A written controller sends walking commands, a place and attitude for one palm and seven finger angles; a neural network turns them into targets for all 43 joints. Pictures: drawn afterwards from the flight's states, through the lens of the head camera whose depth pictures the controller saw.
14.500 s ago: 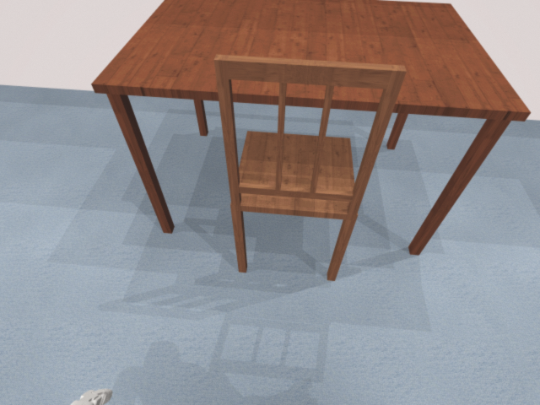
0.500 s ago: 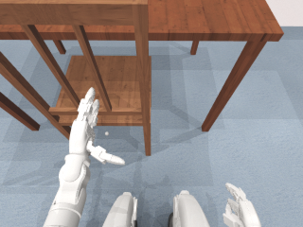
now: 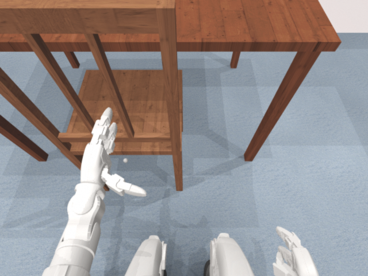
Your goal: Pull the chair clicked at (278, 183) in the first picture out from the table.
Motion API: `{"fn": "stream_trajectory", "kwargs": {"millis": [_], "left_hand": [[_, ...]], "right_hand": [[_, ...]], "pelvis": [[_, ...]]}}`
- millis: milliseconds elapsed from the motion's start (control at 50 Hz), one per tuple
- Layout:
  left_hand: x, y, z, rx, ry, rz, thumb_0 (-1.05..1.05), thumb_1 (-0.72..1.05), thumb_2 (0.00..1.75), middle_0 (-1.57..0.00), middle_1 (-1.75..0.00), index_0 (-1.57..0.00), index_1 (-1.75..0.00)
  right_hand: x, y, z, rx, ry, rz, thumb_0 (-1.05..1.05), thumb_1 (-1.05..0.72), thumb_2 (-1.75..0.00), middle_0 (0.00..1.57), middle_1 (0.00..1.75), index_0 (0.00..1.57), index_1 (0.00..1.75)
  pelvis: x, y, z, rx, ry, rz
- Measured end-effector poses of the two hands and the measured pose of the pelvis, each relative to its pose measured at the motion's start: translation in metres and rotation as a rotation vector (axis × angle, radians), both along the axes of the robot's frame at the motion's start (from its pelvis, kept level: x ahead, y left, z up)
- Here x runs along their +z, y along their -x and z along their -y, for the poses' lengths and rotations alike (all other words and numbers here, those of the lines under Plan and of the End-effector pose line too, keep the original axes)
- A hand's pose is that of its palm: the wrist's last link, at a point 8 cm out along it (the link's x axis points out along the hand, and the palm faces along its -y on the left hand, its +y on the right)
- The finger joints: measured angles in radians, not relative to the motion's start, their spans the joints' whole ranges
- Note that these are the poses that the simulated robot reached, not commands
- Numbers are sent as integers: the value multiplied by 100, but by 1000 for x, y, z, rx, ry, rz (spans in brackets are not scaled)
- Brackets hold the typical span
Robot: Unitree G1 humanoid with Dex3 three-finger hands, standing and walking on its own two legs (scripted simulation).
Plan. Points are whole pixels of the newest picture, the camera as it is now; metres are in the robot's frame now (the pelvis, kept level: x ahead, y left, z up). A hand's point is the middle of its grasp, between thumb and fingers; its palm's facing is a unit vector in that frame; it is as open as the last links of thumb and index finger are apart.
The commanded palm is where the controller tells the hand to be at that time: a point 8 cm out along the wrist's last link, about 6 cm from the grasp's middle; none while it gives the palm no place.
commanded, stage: aim the fingers beside a spindle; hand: left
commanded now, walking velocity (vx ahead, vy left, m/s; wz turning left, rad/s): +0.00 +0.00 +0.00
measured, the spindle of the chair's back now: (72, 97) +0.50 +0.28 +0.05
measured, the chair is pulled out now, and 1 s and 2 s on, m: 0.00 0.00 0.00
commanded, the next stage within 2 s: push the fingers through the gap in 1.52 s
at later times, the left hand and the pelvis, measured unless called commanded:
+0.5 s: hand (124, 159) +0.35 +0.14 +0.04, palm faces +0.03 -1.00 -0.04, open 16.9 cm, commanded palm +0.32 +0.20 +0.03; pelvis +0.00 +0.00 +0.00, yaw +0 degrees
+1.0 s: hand (121, 161) +0.35 +0.15 +0.02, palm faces -0.01 -1.00 -0.05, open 16.9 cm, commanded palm +0.32 +0.20 +0.02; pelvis +0.00 +0.00 +0.00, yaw +0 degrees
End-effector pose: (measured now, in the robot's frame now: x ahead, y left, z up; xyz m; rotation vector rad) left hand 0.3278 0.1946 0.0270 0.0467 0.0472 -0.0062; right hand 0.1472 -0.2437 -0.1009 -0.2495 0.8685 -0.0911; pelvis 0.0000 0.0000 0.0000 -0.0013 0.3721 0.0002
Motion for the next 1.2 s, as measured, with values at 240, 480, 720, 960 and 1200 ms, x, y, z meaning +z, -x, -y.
{"fn": "stream_trajectory", "kwargs": {"millis": [240, 480, 720, 960, 1200], "left_hand": [[21, 10, -5, 28, -19, 122, -2, -50, 30, -6, -8, -6, -8], [4, 5, 4, 25, 10, 54, -2, -50, 30, -6, -8, -7, -8], [-16, 8, 6, -23, 32, -78, -1, -50, 30, -5, -8, -6, -8], [12, -2, -13, 29, -26, 57, -1, -50, 30, -6, -8, -6, -8], [23, 3, -3, 28, -3, 154, -2, -50, 30, -6, -8, -7, -8]], "right_hand": [[-1, -5, -2, 21, 0, 17, 1, -90, -90, 20, 30, 20, 30], [-2, -2, -1, 3, 2, 20, 1, -90, -90, 20, 30, 20, 30], [0, 3, -1, -2, -2, 2, 1, -90, -90, 20, 30, 20, 30], [-2, -2, -3, 14, -5, 3, 1, -90, -90, 20, 30, 20, 30], [0, -1, -4, 12, 12, 10, 1, -90, -90, 20, 30, 20, 30]], "pelvis": [[-1, 1, 1, 4, 2, 8], [-3, 3, 2, -6, -3, -3], [0, 2, 0, 2, 0, 0], [-2, 2, -1, 4, 4, 4], [-2, 1, -3, -1, 6, 3]]}}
